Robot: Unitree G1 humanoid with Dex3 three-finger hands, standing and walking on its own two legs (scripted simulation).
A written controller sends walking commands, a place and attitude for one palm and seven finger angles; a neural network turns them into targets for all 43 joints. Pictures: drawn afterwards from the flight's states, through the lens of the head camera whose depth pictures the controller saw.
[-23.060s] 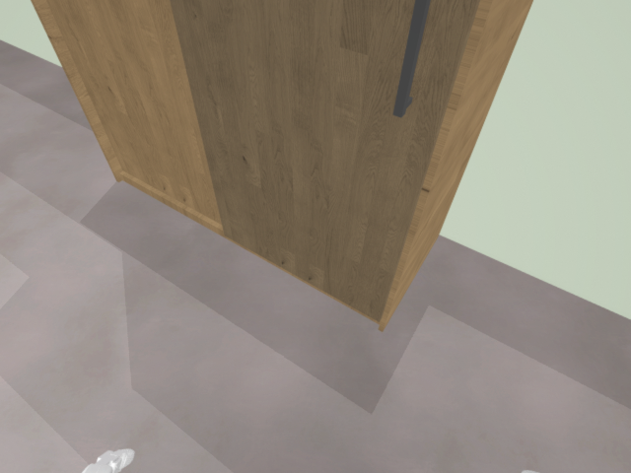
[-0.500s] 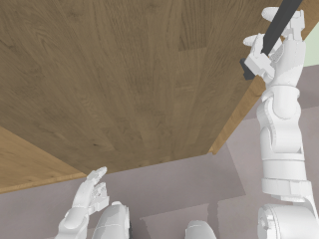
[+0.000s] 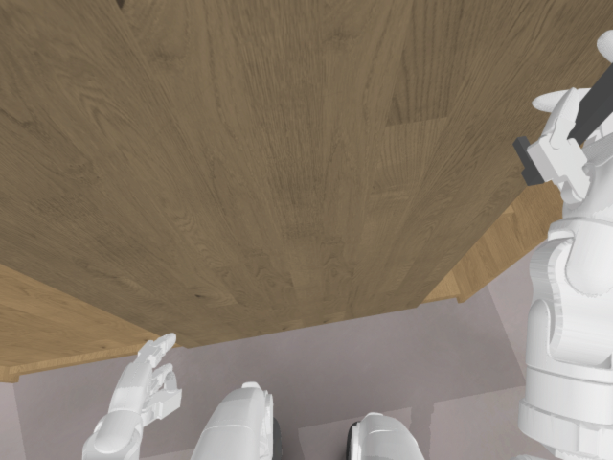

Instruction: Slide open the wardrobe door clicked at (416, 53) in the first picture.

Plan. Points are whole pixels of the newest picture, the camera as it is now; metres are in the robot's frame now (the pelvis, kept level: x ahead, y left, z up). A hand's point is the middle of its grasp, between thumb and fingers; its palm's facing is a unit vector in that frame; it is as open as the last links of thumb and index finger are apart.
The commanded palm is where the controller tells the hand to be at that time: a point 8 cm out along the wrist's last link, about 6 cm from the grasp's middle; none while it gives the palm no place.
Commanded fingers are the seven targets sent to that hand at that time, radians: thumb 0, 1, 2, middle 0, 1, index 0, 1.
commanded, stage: step sideways, sliding the door along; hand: right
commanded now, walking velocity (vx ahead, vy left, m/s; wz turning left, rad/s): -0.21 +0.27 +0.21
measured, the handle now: (584, 92) +0.40 -0.27 +0.20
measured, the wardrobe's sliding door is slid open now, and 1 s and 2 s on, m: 0.15 0.42 0.58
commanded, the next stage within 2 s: none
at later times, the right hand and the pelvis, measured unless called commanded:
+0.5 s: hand (399, 169) +0.35 -0.10 +0.18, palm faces +0.45 +0.88 -0.12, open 7.0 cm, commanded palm +0.30 -0.07 +0.17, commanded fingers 0.00 -0.90 -0.90 0.45 1.40 0.45 1.40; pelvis -0.02 +0.12 +0.00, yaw +6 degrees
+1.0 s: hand (241, 204) +0.32 +0.03 +0.19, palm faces +0.15 +0.99 -0.02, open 6.9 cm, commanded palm +0.29 +0.04 +0.16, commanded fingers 0.00 -0.90 -0.90 0.45 1.40 0.45 1.40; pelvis -0.09 +0.18 +0.02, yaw +10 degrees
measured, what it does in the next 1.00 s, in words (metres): steps to the left: left foot, then right foot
